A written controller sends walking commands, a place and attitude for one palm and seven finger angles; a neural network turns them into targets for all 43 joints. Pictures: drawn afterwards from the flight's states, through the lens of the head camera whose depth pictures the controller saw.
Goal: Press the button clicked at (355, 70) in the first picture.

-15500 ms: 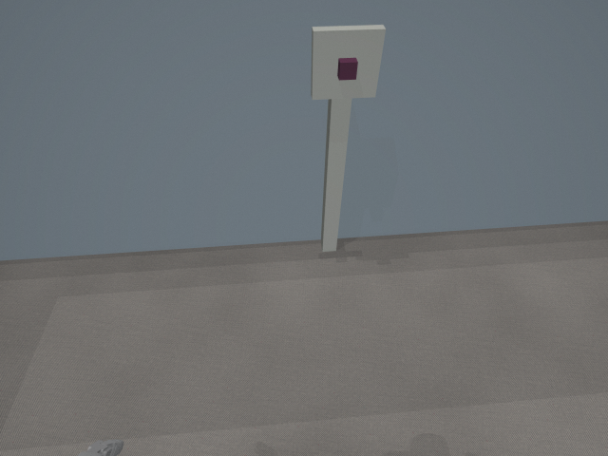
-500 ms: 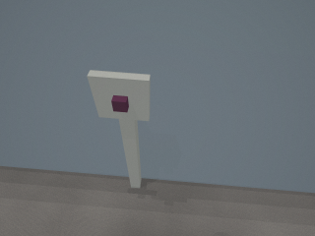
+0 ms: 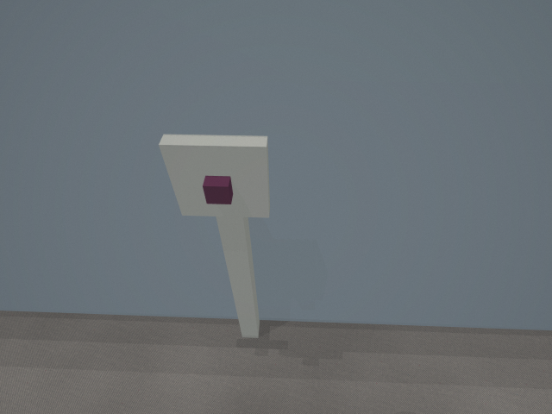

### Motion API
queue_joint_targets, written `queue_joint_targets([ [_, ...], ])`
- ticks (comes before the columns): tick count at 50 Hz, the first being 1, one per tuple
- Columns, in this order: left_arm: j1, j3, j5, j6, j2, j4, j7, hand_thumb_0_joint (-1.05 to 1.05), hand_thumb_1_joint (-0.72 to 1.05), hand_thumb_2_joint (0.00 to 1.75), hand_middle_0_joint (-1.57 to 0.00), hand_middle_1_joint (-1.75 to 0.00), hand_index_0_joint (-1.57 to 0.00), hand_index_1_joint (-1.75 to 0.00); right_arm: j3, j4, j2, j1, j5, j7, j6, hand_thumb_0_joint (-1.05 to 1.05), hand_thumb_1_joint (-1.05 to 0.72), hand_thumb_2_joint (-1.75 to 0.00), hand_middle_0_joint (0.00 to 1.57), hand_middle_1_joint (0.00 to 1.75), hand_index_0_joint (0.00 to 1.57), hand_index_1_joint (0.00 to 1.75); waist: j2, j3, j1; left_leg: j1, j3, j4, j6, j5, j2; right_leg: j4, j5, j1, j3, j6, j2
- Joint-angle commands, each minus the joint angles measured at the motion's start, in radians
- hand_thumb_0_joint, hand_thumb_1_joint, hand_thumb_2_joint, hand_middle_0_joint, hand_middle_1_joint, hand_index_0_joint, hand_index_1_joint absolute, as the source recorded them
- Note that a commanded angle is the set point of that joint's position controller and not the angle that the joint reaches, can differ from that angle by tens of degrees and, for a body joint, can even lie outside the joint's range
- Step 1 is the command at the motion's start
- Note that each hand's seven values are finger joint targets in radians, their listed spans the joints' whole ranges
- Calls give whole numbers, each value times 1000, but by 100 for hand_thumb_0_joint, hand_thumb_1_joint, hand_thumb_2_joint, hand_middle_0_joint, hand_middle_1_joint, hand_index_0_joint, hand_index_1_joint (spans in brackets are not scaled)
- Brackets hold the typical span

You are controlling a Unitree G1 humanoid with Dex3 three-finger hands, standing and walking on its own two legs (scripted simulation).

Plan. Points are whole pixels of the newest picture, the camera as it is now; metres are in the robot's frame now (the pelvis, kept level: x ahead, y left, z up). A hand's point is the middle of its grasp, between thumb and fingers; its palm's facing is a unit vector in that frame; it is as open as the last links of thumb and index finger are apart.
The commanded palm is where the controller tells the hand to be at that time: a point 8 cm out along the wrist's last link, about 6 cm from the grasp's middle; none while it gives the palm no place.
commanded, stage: come to a stop and stand still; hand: left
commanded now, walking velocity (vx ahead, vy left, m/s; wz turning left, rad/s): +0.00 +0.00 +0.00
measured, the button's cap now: (218, 188) +0.48 +0.14 +0.05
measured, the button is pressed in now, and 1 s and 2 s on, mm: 0 0 0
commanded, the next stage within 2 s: look again from close up in 0.36 s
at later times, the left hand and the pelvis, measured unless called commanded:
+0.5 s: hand out of the picture +0.03 +0.17 -0.17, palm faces -0.02 -0.98 -0.18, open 7.3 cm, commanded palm none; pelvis +0.02 +0.00 +0.01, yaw -1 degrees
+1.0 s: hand out of the picture +0.02 +0.15 -0.17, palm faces +0.00 -0.99 -0.16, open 7.4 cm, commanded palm none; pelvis +0.03 -0.01 +0.01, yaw -1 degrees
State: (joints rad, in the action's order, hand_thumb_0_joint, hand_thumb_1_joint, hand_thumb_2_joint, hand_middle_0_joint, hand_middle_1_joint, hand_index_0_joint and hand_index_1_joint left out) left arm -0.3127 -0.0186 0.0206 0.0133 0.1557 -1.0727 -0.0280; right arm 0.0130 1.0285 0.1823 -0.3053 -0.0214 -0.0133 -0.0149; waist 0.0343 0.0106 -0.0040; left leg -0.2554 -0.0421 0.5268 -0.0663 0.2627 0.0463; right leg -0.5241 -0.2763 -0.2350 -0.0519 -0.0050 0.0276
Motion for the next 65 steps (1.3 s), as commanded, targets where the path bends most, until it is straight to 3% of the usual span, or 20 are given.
queue_joint_targets([
  [1,-42,19,-6,15,95,42,-9,0,90,90,-20,-30,-20,-30,-16,-41,104,-14,8,-7,-26,0,-90,-90,20,30,20,30,-46,66,13,-65,182,-214,-3,-16,-149,87,39,33,78,42,55],
  [4,-37,19,-8,18,101,38,-10,0,90,90,-20,-30,-20,-30,-12,-18,100,-21,9,-8,-30,0,-90,-90,20,30,20,30,-65,37,9,-14,155,-197,2,-102,-141,102,80,45,90,41,67],
  [9,-25,22,-9,16,109,28,-12,0,90,90,-20,-30,-20,-30,-9,15,96,-23,9,-13,-34,0,-90,-90,20,30,20,30,-45,14,9,37,135,-181,7,-212,-143,103,133,63,89,37,73],
  [14,-16,20,-8,10,109,18,-11,0,90,90,-20,-30,-20,-30,-9,34,88,-9,9,-14,-29,0,-90,-90,20,30,20,30,-37,57,9,29,129,-193,12,-175,-141,122,118,50,94,35,74],
  [27,-26,18,-8,11,104,-2,-12,0,90,90,-20,-30,-20,-30,-10,65,82,-3,12,-18,-29,0,-90,-90,20,30,20,30,-34,24,9,72,115,-181,14,-232,-147,134,166,74,96,34,81],
  [51,-53,20,-7,10,79,-22,-13,0,90,90,-20,-30,-20,-30,-10,93,59,-20,12,-24,-27,0,-90,-90,20,30,20,30,-39,49,12,79,113,-187,17,-222,-149,150,155,65,97,37,79],
  [52,-104,20,6,34,96,-50,-53,0,90,90,-20,-30,-20,-30,-10,26,90,51,23,-15,-31,0,-90,-90,20,30,20,30,-27,51,31,36,88,-3,48,-396,-156,140,470,45,125,27,115],
  [53,603,126,-207,234,317,1545,-50,0,90,90,-23,-33,-23,-33,-47,-333,263,7,61,-52,-174,0,-90,-90,20,30,20,30,169,-451,-93,343,84,-98,54,-457,-56,46,413,102,40,34,9],
  [54,199,119,-124,178,242,1301,-97,0,90,90,-25,-36,-25,-36,-15,-280,163,96,50,-80,-268,0,-90,-90,20,30,20,30,261,-453,5,383,71,-109,65,-580,-110,-26,157,38,18,51,-19],
  [55,-80,-12,-147,30,16,1090,-129,0,90,90,-28,-39,-28,-39,-35,-277,119,88,66,-70,-287,0,-90,-90,20,30,20,30,191,-250,-21,207,90,-129,92,-478,-111,-56,2,-68,-27,30,-16],
  [56,-56,-89,-173,15,-91,1093,-111,0,90,90,-31,-42,-31,-42,-32,-266,134,65,77,-66,-294,0,-90,-90,20,30,20,30,69,-96,-37,103,97,-110,77,-327,-97,-39,17,-110,-37,25,-19],
  [57,16,-34,-182,62,-14,1155,-100,0,90,90,-34,-45,-34,-45,-52,-325,182,97,70,-65,-310,0,-90,-90,20,30,20,30,16,-13,-48,15,113,-63,62,-180,-80,-4,26,-148,-45,26,-20],
  [58,1,15,-171,111,40,1132,-83,0,90,90,-36,-48,-36,-48,-63,-351,208,94,52,-61,-316,0,-90,-90,20,30,20,30,-101,-29,-69,-43,111,-7,50,-94,-63,4,19,-192,-48,24,-24],
  [59,-45,30,-172,165,15,1045,-55,0,90,90,-39,-51,-39,-51,-69,-378,206,95,36,-58,-314,0,-90,-90,20,30,20,30,-226,-5,-72,-125,112,52,47,-42,-54,-28,-31,-269,-60,19,-29],
  [60,-148,52,-180,224,-3,958,-8,0,90,90,-42,-54,-42,-54,-82,-414,202,113,35,-45,-315,0,-90,-90,20,30,20,30,-241,-9,-28,-191,95,104,54,-15,-41,-65,-80,-308,-54,22,-30],
  [61,-221,60,-198,298,-27,925,45,0,90,90,-45,-57,-45,-57,-85,-444,192,135,28,-34,-315,0,-90,-90,20,30,20,30,-290,-56,0,-246,84,157,62,-1,-38,-127,-111,-351,-54,24,-32],
  [62,-322,87,-223,370,-35,897,106,0,90,90,-47,-60,-47,-60,-95,-481,186,164,25,-22,-315,0,-90,-90,20,30,20,30,-311,-79,41,-319,66,210,67,10,-31,-179,-116,-373,-42,27,-33],
  [63,-364,129,-249,447,-12,903,171,0,90,90,-50,-63,-50,-63,-103,-505,185,175,25,-8,-309,0,-90,-90,20,30,20,30,-289,-120,59,-376,55,260,75,5,-22,-234,-86,-373,-29,31,-31],
  [65,-383,223,-276,581,79,898,308,0,90,90,-56,-69,-56,-69,-117,-552,186,190,30,22,-294,0,-90,-90,20,30,20,30,-141,-167,77,-450,39,356,87,-16,-10,-325,1,-375,22,46,-16],
])
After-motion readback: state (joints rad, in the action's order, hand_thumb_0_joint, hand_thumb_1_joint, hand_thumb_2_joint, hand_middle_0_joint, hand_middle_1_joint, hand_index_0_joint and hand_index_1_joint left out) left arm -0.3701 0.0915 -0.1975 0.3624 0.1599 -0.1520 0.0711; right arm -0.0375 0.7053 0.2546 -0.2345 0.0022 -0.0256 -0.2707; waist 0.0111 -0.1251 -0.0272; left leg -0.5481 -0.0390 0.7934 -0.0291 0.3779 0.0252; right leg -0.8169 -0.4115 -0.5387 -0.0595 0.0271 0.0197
